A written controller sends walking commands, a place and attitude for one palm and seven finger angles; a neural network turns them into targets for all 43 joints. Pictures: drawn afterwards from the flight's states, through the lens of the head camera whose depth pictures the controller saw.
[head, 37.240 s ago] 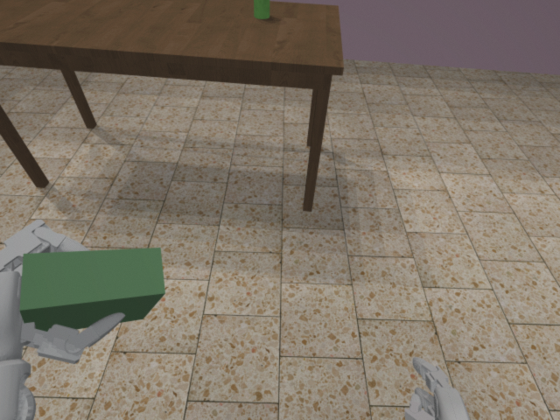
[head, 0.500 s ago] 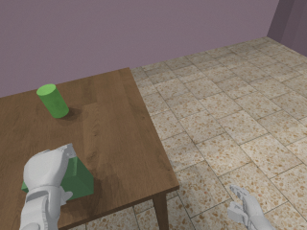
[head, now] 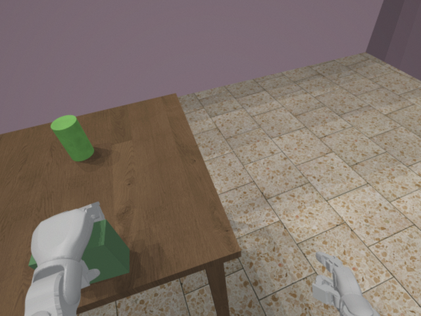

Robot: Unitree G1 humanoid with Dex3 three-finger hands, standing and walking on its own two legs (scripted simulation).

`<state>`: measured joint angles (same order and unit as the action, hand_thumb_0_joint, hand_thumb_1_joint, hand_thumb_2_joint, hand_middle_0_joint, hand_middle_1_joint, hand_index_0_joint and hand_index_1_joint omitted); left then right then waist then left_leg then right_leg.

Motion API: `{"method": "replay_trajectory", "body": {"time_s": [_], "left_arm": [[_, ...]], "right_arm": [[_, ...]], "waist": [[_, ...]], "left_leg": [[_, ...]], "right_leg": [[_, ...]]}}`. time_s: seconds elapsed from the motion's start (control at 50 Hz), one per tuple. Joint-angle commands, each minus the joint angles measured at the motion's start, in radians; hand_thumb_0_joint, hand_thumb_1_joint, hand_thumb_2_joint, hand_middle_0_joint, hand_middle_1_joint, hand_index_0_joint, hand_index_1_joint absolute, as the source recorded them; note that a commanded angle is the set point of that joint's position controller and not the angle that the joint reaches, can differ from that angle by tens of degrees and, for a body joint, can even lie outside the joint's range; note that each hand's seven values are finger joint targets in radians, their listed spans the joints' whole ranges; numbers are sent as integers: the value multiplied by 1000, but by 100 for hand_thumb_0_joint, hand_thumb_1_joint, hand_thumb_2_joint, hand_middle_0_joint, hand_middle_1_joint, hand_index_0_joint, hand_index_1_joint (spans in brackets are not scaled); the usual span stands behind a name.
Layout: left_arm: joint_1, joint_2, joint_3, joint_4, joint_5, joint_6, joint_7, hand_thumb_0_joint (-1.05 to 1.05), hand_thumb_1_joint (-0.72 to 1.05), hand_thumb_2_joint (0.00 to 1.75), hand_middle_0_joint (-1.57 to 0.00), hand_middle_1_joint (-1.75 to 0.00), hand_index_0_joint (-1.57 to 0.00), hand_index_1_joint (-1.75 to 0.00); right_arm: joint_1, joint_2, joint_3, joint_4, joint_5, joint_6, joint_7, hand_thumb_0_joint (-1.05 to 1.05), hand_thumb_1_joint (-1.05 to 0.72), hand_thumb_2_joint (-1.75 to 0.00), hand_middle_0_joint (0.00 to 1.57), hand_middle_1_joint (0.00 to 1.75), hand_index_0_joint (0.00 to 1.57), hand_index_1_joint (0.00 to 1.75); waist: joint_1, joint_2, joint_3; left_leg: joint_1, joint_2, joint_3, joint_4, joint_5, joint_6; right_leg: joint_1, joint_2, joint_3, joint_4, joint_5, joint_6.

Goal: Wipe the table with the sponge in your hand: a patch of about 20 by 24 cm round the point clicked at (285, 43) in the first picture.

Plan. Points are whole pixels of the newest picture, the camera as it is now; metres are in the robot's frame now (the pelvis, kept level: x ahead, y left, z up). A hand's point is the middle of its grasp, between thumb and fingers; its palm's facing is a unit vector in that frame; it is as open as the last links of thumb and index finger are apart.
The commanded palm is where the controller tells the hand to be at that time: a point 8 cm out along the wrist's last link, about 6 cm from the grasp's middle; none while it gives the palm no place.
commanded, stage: lift the sponge slowly off the table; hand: left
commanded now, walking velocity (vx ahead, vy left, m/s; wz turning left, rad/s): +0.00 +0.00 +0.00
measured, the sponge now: (90, 260) +0.19 +0.27 +0.02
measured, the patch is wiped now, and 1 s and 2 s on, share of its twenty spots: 1.00 1.00 1.00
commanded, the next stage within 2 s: bring the sponge back beside the body in 1.82 s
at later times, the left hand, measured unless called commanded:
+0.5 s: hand (75, 251) +0.18 +0.26 +0.09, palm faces +0.08 -0.13 -0.99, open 9.5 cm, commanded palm +0.15 +0.26 +0.16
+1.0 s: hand (67, 235) +0.19 +0.26 +0.12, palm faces +0.10 -0.12 -0.99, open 9.5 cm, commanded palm +0.16 +0.26 +0.19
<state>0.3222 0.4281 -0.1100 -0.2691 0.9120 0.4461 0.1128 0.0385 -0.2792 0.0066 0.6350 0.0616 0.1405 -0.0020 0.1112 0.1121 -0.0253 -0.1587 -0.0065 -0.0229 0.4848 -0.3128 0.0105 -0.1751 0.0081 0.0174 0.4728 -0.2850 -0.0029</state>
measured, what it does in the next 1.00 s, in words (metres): stands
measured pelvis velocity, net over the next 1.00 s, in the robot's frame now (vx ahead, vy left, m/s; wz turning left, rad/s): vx -0.02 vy -0.01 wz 0.00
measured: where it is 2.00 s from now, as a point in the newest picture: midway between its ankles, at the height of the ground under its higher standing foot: outside the picture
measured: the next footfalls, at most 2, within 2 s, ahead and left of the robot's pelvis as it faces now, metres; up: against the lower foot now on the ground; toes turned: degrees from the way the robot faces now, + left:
none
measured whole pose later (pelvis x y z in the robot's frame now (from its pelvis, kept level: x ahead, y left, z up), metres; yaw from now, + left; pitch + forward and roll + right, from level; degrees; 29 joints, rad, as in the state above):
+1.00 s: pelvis -0.02 -0.01 +0.00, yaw +0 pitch -4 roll +0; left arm 0.24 0.52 -0.06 -0.38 0.83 0.53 0.00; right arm 0.00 -0.29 0.03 0.64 0.06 0.16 -0.03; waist 0.12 0.13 0.01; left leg -0.10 0.01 -0.03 0.43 -0.26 -0.01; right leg -0.13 0.02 0.02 0.43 -0.24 -0.02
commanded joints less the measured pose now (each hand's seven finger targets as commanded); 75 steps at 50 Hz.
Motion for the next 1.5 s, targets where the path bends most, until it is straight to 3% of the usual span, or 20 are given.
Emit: {"method": "replay_trajectory", "body": {"time_s": [0.0, 0.14, 0.16, 0.24, 0.32, 0.48, 0.54, 0.66, 0.74, 0.76, 0.84, 0.9, 0.98, 1.04, 1.06, 1.24, 1.26, 1.3, 1.34, 1.48], "left_arm": [[-108, 134, 76, -191, -1, -19, 12, 0, 10, 130, -120, -160, -120, -160], [-69, 198, 142, -259, 2, -29, 21, 0, 10, 130, -120, -160, -120, -160], [-101, 176, 119, -270, 7, -28, 22, 0, 10, 130, -120, -160, -120, -160], [-61, 220, 163, -336, 15, -27, 31, 0, 10, 130, -120, -160, -120, -160], [-85, 214, 155, -352, 15, -24, 35, 0, 10, 130, -120, -160, -120, -160], [-165, 237, 163, -308, -3, 22, 0, 0, 10, 130, -120, -160, -120, -160], [-244, 230, 135, -343, 0, 35, -24, 0, 10, 130, -120, -160, -120, -160], [-272, 241, 141, -336, 2, 28, -44, 0, 10, 130, -120, -160, -120, -160], [-243, 310, 218, -321, -3, 41, -44, 0, 10, 130, -120, -160, -120, -160], [-264, 276, 188, -322, -6, 44, -45, 0, 10, 130, -120, -160, -120, -160], [-226, 303, 223, -329, -24, 61, -47, 0, 10, 130, -120, -160, -120, -160], [-278, 278, 185, -315, -42, 66, -61, 0, 10, 130, -120, -160, -120, -160], [-318, 315, 201, -299, -44, 61, -81, 0, 10, 130, -120, -160, -120, -160], [-345, 332, 206, -354, -32, 47, -93, 0, 10, 130, -120, -160, -120, -160], [-374, 309, 182, -369, -33, 35, -94, 0, 10, 130, -120, -160, -120, -160], [-312, 384, 283, -344, -45, 51, -86, 0, 10, 130, -120, -160, -120, -160], [-292, 362, 274, -346, -61, 53, -88, 0, 10, 130, -120, -160, -120, -160], [-305, 363, 266, -317, -76, 65, -98, 0, 10, 130, -120, -160, -120, -160], [-302, 390, 291, -344, -76, 81, -106, 0, 10, 130, -120, -160, -120, -160], [-331, 369, 251, -448, -91, 64, -139, 0, 10, 130, -120, -160, -120, -160]], "right_arm": [[-208, -89, -31, -183, -5, -60, -7, 0, -90, -90, 20, 30, 20, 30], [-222, -86, -29, -188, -10, -62, -4, 0, -90, -90, 20, 30, 20, 30], [-210, -83, -29, -184, -11, -60, -3, 0, -90, -90, 20, 30, 20, 30], [-230, -82, -31, -193, -12, -59, 1, 0, -90, -90, 20, 30, 20, 30], [-222, -80, -32, -184, -15, -55, 0, 0, -90, -90, 20, 30, 20, 30], [-258, -86, -20, -176, -9, -45, -18, 0, -90, -90, 20, 30, 20, 30], [-298, -87, -10, -189, -8, -46, -25, 0, -90, -90, 20, 30, 20, 30], [-279, -86, -8, -183, -11, -50, -30, 0, -90, -90, 20, 30, 20, 30], [-302, -91, -4, -186, -11, -40, -28, 0, -90, -90, 20, 30, 20, 30], [-293, -86, -2, -187, -9, -39, -28, 0, -90, -90, 20, 30, 20, 30], [-309, -92, -5, -196, -4, -37, -24, 0, -90, -90, 20, 30, 20, 30], [-293, -94, -3, -192, -1, -43, -27, 0, -90, -90, 20, 30, 20, 30], [-284, -99, -4, -187, 1, -57, -41, 0, -90, -90, 20, 30, 20, 30], [-303, -99, -4, -198, -2, -64, -48, 0, -90, -90, 20, 30, 20, 30], [-285, -93, -3, -199, -2, -72, -48, 0, -90, -90, 20, 30, 20, 30], [-296, -96, -2, -196, -5, -65, -37, 0, -90, -90, 20, 30, 20, 30], [-275, -92, -3, -200, -3, -64, -35, 0, -90, -90, 20, 30, 20, 30], [-275, -97, 0, -195, -1, -57, -35, 0, -90, -90, 20, 30, 20, 30], [-304, -102, 3, -204, -1, -58, -36, 0, -90, -90, 20, 30, 20, 30], [-280, -93, 4, -213, -4, -73, -42, 0, -90, -90, 20, 30, 20, 30]], "waist": [[3, -97, -130], [19, -80, -147], [6, -78, -147], [25, -44, -153], [17, -46, -146], [12, -78, -91], [7, -44, -97], [13, -42, -153], [29, -39, -130], [22, -36, -146], [31, -31, -123], [14, -48, -116], [6, -74, -111], [12, -40, -143], [7, -41, -169], [33, -31, -137], [33, -53, -168], [22, -84, -132], [30, -49, -138], [23, -24, -193]], "left_leg": [[3, -18, -17, -57, 312, 43], [25, -22, -23, -52, 367, 39], [23, -18, -15, -49, 371, 41], [43, -18, -26, -47, 410, 36], [49, -13, -23, -46, 420, 37], [44, -12, -23, -81, 324, 41], [57, -15, -31, -98, 301, 40], [56, -16, -23, -106, 308, 42], [36, -17, -34, -118, 294, 34], [36, -17, -21, -113, 299, 36], [36, -20, -30, -110, 300, 32], [29, -18, -23, -110, 284, 36], [30, -21, -22, -103, 255, 42], [50, -26, -32, -105, 265, 41], [52, -25, -25, -102, 274, 43], [36, -24, -35, -102, 318, 31], [33, -23, -27, -96, 328, 33], [25, -21, -27, -94, 320, 32], [25, -25, -32, -93, 317, 30], [54, -22, -32, -80, 376, 37]], "right_leg": [[88, 29, 8, -49, 293, -58], [127, 31, 38, -46, 381, -65], [122, 26, 17, -41, 377, -61], [135, 33, 45, -43, 407, -71], [133, 28, 26, -45, 410, -67], [102, 27, 28, -87, 262, -62], [97, 35, 51, -104, 219, -69], [143, 30, 26, -92, 226, -66], [146, 37, 64, -102, 216, -74], [153, 28, 37, -94, 221, -67], [135, 33, 72, -104, 227, -72], [124, 23, 38, -104, 216, -60], [102, 20, 41, -113, 180, -53], [113, 28, 63, -114, 181, -60], [130, 20, 33, -100, 194, -55], [131, 29, 71, -101, 259, -68], [158, 18, 46, -86, 276, -60], [134, 16, 47, -97, 283, -54], [127, 22, 76, -99, 279, -60], [148, 12, 27, -74, 344, -51]]}}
